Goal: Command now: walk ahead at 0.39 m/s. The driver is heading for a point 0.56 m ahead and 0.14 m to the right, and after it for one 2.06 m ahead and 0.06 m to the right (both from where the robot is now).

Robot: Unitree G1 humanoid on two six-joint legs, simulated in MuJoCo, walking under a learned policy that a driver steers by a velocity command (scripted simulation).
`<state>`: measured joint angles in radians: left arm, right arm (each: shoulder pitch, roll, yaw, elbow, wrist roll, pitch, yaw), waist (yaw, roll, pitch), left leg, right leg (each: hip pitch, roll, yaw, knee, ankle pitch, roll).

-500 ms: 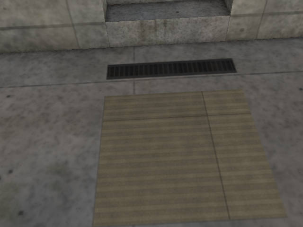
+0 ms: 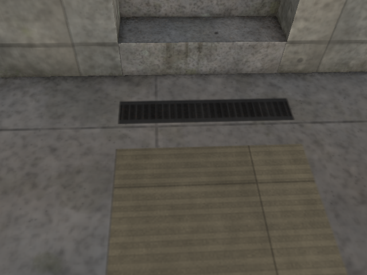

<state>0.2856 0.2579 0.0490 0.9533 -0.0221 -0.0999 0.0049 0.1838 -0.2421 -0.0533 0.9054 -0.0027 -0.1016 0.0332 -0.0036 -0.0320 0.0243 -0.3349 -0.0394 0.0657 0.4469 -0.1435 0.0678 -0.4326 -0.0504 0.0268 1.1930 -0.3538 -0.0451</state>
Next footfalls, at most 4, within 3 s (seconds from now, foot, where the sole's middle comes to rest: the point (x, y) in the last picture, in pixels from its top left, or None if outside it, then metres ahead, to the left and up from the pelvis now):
0.32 right None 0.27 -0.13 -0.77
1.88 left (160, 228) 0.65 0.09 -0.77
2.44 right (216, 159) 0.98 -0.14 -0.77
2.94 left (171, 119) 1.21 0.06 -0.77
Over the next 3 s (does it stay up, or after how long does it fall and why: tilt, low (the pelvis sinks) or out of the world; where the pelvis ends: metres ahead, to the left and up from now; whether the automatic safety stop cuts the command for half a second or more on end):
stays up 1.09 -0.03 -0.01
